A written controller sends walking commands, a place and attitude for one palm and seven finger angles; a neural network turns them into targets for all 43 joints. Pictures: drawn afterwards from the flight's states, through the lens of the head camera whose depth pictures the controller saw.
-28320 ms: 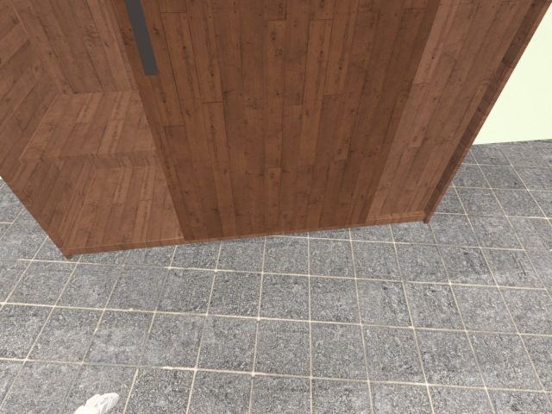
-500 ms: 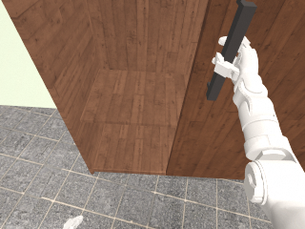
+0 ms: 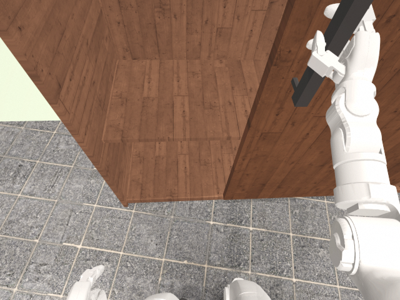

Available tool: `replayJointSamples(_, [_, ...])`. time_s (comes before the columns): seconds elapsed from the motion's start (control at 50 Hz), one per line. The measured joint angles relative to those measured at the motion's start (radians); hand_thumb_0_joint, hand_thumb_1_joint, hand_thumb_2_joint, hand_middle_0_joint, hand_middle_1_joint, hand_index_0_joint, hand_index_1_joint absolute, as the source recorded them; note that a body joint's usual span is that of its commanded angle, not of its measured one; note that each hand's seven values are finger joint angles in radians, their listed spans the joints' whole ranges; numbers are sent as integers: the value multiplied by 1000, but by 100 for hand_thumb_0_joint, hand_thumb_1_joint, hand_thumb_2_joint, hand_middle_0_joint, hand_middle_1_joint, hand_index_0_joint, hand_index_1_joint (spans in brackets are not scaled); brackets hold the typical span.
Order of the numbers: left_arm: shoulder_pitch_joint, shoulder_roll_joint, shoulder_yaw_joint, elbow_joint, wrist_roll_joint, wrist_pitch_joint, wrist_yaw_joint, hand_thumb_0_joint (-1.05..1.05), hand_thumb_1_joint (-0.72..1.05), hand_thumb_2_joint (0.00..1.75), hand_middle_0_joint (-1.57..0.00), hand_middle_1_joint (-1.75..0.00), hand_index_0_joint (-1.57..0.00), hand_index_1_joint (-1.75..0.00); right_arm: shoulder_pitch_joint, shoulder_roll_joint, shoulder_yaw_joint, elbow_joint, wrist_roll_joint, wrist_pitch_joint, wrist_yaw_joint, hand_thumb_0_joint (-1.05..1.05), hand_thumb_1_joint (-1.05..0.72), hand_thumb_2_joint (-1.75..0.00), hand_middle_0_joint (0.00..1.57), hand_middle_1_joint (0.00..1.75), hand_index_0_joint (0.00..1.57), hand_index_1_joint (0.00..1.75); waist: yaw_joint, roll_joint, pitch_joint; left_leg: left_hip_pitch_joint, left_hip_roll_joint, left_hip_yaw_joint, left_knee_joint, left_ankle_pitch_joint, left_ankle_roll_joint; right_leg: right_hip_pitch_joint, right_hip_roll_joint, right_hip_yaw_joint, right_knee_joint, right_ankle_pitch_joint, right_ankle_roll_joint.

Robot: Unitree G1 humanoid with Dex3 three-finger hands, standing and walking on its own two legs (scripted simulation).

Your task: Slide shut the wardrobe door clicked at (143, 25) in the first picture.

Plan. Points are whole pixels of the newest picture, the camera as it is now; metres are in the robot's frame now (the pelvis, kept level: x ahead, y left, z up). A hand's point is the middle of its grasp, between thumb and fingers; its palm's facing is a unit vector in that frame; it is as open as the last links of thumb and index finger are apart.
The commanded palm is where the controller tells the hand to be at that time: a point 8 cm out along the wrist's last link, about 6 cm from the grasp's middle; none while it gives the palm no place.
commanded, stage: step sideways, sliding the door along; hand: right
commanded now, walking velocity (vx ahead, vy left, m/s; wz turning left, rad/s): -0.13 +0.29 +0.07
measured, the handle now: (325, 38) +0.52 -0.20 +0.21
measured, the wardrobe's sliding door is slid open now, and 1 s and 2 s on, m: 0.49 0.33 0.02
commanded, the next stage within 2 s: none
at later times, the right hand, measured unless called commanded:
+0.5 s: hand (291, 53) +0.48 -0.13 +0.20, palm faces +0.46 +0.88 -0.12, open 7.2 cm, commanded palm +0.44 -0.09 +0.21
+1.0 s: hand (217, 57) +0.47 -0.01 +0.20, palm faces +0.44 +0.89 -0.11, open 7.7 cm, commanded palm +0.43 +0.02 +0.19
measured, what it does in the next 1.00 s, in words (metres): steps to the left: left foot, then right foot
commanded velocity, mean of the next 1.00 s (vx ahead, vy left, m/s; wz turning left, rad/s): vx -0.22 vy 0.18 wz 0.17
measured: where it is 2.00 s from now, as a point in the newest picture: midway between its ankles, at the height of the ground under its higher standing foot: outside the picture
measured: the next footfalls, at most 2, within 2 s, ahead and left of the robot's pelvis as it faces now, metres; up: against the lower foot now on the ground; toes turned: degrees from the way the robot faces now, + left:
left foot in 0.40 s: +0.20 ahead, +0.24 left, +0.00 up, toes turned +0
right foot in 0.60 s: +0.11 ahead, +0.02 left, +0.00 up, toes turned -13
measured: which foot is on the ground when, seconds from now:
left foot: down 0.00-0.04, up 0.06-0.38, down 0.40-0.62, up 0.64-0.94, down 0.96-1.00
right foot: down 0.00-0.40, up 0.42-0.58, down 0.60-1.00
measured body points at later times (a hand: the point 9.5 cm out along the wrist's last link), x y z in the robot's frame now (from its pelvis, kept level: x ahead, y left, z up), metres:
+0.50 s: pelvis +0.09 +0.13 -0.01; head +0.18 +0.14 +0.43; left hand +0.34 +0.30 -0.12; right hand +0.45 -0.18 +0.21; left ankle +0.16 +0.24 -0.73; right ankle +0.01 -0.04 -0.69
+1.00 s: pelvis +0.14 +0.22 -0.01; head +0.23 +0.22 +0.43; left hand +0.39 +0.35 -0.11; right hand +0.44 -0.06 +0.20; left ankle +0.19 +0.30 -0.74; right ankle +0.08 +0.04 -0.72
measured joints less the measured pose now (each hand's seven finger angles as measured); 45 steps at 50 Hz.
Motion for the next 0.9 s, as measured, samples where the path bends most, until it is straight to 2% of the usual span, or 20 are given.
replayJointSamples(0.04, [-19, 19, 9, -30, 3, -10, -4, 1, 91, 89, -20, -30, -20, -29, 6, 4, 23, -60, -2, 5, -6, -4, -67, -82, 45, 140, 19, 137, -14, -12, 9, -46, -13, 6, 88, -9, -25, 56, -26, -21, -183, 185, -9])
replayJointSamples(0.08, [-59, 24, 34, -51, 2, -13, -23, 1, 91, 89, -20, -30, -19, -29, -3, 1, 40, -100, 7, 8, -6, -5, -68, -81, 45, 140, 18, 133, -29, -18, 40, -143, -28, -69, 336, -83, -67, 81, -38, -14, -197, 96, 12])
replayJointSamples(0.1, [-81, 23, 42, -57, 2, -9, -36, 1, 91, 89, -19, -30, -19, -29, -8, 5, 45, -110, 7, 8, -4, -5, -68, -80, 45, 140, 17, 131, -35, -22, 59, -177, -32, -111, 440, -120, -67, 90, -44, -6, -190, 61, 22])
replayJointSamples(0.14, [-120, 15, 45, -67, 2, -5, -56, 1, 91, 89, -19, -30, -19, -29, 0, 10, 48, -147, 2, 16, -1, -5, -69, -80, 45, 140, 17, 130, -44, -34, 84, -221, -19, -160, 525, -149, -73, 111, -64, 14, -194, 42, 41])
replayJointSamples(0.26, [-155, -51, 23, -120, 4, -12, -90, 1, 91, 89, -20, -30, -19, -29, 32, 10, 64, -236, -17, 53, 27, -6, -68, -82, 45, 140, 16, 129, -101, -50, 115, -238, 58, -160, 353, -23, -109, 187, -160, 62, -223, 31, 107])
replayJointSamples(0.32, [-154, -80, 7, -139, 5, -18, -99, 1, 91, 89, -20, -30, -20, -29, 60, -7, 57, -249, -12, 58, 41, -6, -66, -82, 45, 140, 17, 127, -124, -58, 114, -197, 56, -130, 268, 16, -119, 235, -205, 80, -228, 9, 147])
replayJointSamples(0.38, [-150, -93, -5, -156, 0, -30, -103, 1, 91, 89, -20, -30, -20, -30, 95, -25, 23, -254, -1, 52, 35, -7, -63, -83, 45, 140, 18, 127, -131, -67, 106, -120, 38, -98, 125, 104, -118, 260, -237, 88, -193, -20, 175])
replayJointSamples(0.4, [-148, -94, -8, -157, -2, -37, -103, 1, 91, 89, -20, -30, -20, -30, 105, -30, 8, -258, 0, 53, 30, -7, -63, -83, 45, 140, 18, 128, -128, -66, 103, -80, 36, -87, 65, 152, -116, 252, -243, 84, -153, -32, 171])
replayJointSamples(0.42, [-160, -81, -7, -150, -6, -41, -102, 1, 91, 89, -20, -30, -20, -30, 124, -26, -16, -269, 0, 49, 21, -7, -62, -83, 45, 140, 17, 129, -114, -94, 112, -58, 23, -65, 58, 132, -111, 233, -263, 93, -97, -33, 144])
replayJointSamples(0.44, [-176, -65, -2, -138, -6, -43, -98, 1, 91, 89, -20, -30, -20, -30, 148, -18, -40, -285, -3, 45, 11, -8, -61, -83, 45, 140, 16, 130, -94, -118, 119, -49, 17, -46, 62, 113, -106, 199, -256, 115, -24, -11, 104])
replayJointSamples(0.46, [-189, -50, 4, -124, -6, -43, -90, 1, 91, 89, -20, -30, -20, -30, 176, -11, -58, -307, -4, 44, 4, -8, -61, -83, 45, 140, 15, 131, -78, -124, 116, -54, 25, -38, 63, 101, -102, 155, -214, 131, 58, -59, 82])
replayJointSamples(0.5, [-202, -26, 18, -105, -8, -46, -69, 1, 91, 89, -20, -30, -20, -30, 233, 3, -79, -369, 2, 49, -9, -8, -61, -83, 45, 140, 13, 133, -62, -105, 98, -74, 52, -42, 46, 103, -97, 81, -111, 116, 175, -161, 56])
replayJointSamples(0.54, [-197, -4, 26, -97, -6, -59, -50, 1, 91, 89, -20, -30, -20, -30, 283, 28, -81, -442, 7, 53, -28, -7, -61, -83, 45, 140, 12, 135, -50, -79, 76, -90, 72, -43, 15, 121, -92, 53, -40, 72, 119, -186, 38])
replayJointSamples(0.58, [-179, 18, 33, -97, -3, -70, -40, 1, 91, 89, -20, -30, -20, -29, 321, 54, -64, -517, -14, 59, -48, -7, -62, -82, 45, 140, 11, 135, -36, -64, 54, -110, 76, -37, 12, 132, -92, 74, -11, 19, -79, -58, 31])
replayJointSamples(0.6, [-166, 31, 38, -103, -1, -72, -39, 1, 91, 89, -20, -30, -20, -29, 335, 66, -47, -548, -25, 61, -56, -7, -62, -82, 45, 140, 10, 133, -30, -72, 44, -123, 65, -34, 33, 129, -95, 98, -20, -6, -179, 87, 21])
replayJointSamples(0.62, [-155, 36, 50, -106, -2, -71, -40, 1, 91, 89, -20, -30, -19, -29, 340, 74, -25, -571, -33, 61, -59, -7, -63, -81, 45, 140, 10, 130, -31, -71, 42, -139, 58, -43, 70, 121, -105, 113, -27, -9, -209, 107, 7])
replayJointSamples(0.68, [-129, 19, 73, -106, -1, -66, -68, 1, 91, 90, -19, -30, -19, -29, 363, 99, 30, -614, -49, 45, -48, -7, -66, -79, 45, 140, 8, 123, -72, -40, 54, -183, 38, -113, 271, -50, -108, 153, -36, -21, -221, 32, 4])
replayJointSamples(0.76, [-108, -17, 55, -124, 16, -82, -103, 1, 91, 90, -19, -30, -19, -29, 447, 127, 59, -687, -66, 26, -41, -6, -67, -77, 45, 140, 8, 119, -98, -51, 53, -192, 20, -114, 413, -78, -110, 217, -88, -32, -276, 29, 34])
replayJointSamples(0.82, [-109, -46, 34, -144, 30, -82, -120, 1, 91, 90, -19, -30, -19, -29, 504, 133, 62, -733, -64, 14, -36, -6, -68, -76, 45, 140, 8, 118, -114, -67, 58, -170, 18, -92, 370, -39, -115, 261, -129, -48, -309, 37, 58])
replayJointSamples(0.9, [-129, -80, 5, -170, 35, -79, -133, 1, 91, 89, -20, -30, -20, -29, 545, 121, 44, -770, -60, 5, -33, -7, -68, -76, 45, 140, 6, 117, -131, -79, 79, -114, 10, -63, 204, 52, -115, 292, -174, -69, -285, 24, 91])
